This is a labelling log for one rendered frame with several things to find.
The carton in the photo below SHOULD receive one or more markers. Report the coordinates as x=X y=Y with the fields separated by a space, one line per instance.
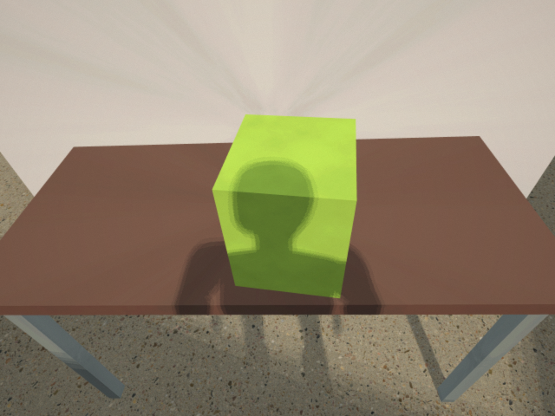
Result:
x=286 y=200

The table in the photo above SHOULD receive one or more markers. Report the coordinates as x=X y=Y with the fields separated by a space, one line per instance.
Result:
x=440 y=228

